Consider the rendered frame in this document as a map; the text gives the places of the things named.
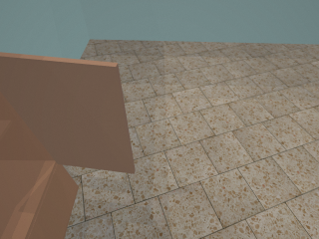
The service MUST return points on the cupboard door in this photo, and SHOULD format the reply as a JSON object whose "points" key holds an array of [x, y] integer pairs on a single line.
{"points": [[74, 107]]}

